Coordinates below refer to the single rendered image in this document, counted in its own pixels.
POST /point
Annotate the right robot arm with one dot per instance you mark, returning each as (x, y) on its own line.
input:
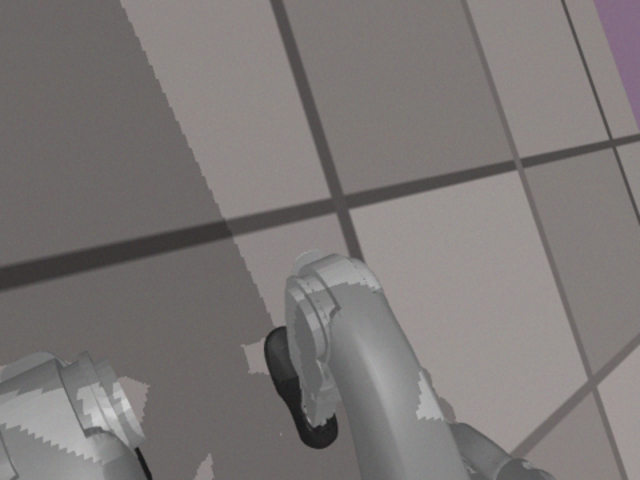
(521, 469)

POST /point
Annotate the left robot foot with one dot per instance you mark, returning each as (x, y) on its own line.
(143, 464)

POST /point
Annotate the right robot hand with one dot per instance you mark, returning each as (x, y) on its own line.
(479, 453)

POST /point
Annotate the right robot foot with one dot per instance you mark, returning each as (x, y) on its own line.
(286, 382)

